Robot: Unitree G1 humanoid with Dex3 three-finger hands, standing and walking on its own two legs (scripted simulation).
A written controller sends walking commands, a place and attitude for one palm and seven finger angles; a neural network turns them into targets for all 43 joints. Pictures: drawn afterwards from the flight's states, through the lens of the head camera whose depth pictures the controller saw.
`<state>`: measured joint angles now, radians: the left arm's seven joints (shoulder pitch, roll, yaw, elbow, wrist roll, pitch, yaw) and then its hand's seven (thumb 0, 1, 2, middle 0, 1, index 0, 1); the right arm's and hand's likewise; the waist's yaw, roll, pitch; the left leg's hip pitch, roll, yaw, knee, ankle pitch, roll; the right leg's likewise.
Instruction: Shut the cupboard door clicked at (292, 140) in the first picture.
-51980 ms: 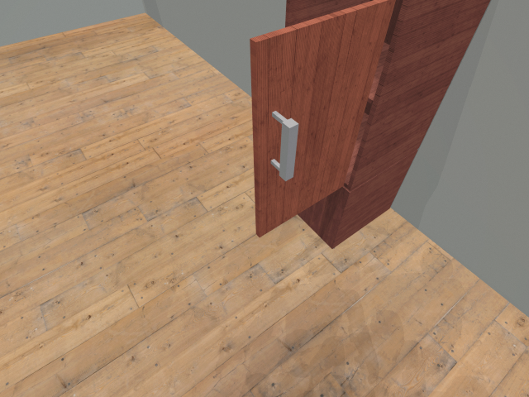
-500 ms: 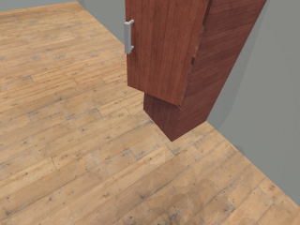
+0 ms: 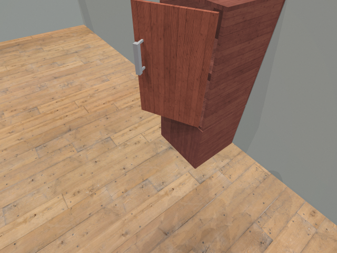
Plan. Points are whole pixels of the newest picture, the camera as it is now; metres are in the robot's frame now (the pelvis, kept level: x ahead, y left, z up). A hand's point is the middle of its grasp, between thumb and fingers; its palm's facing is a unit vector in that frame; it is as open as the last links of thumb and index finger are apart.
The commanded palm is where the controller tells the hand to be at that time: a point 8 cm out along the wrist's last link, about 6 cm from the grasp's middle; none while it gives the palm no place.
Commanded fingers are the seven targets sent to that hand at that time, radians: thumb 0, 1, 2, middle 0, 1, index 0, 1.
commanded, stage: let the arm hang, fingers relaxed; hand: left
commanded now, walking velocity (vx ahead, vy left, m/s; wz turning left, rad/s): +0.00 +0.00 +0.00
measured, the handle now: (140, 57) +0.93 +0.18 +0.01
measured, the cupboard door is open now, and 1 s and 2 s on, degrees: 28 28 28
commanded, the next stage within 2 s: look to check the result in 0.16 s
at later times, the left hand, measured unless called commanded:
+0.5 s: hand out of the picture -0.02 +0.16 -0.17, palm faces +0.04 -0.98 -0.18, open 7.4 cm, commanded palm none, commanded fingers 0.00 0.90 0.90 -0.20 -0.30 -0.20 -0.30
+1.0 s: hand out of the picture +0.00 +0.14 -0.18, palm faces +0.07 -0.98 -0.17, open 7.4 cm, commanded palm none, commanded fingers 0.00 0.90 0.90 -0.20 -0.30 -0.20 -0.30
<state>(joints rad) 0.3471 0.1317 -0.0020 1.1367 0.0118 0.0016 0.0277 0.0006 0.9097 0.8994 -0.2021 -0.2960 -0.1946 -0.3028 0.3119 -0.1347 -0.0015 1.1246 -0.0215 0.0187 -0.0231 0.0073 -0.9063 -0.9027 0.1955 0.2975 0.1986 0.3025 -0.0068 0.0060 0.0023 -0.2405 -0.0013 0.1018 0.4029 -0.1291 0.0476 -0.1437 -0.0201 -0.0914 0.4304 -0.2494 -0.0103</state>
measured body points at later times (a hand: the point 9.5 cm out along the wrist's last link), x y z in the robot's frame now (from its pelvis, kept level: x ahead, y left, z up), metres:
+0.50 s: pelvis +0.01 -0.01 +0.00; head +0.02 -0.01 +0.45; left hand -0.02 +0.21 -0.16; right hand -0.01 -0.21 -0.16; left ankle +0.06 +0.09 -0.74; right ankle -0.01 -0.11 -0.74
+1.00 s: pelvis +0.02 -0.02 +0.00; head +0.04 -0.02 +0.45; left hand +0.00 +0.19 -0.16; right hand +0.01 -0.23 -0.16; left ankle +0.06 +0.09 -0.74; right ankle -0.01 -0.11 -0.74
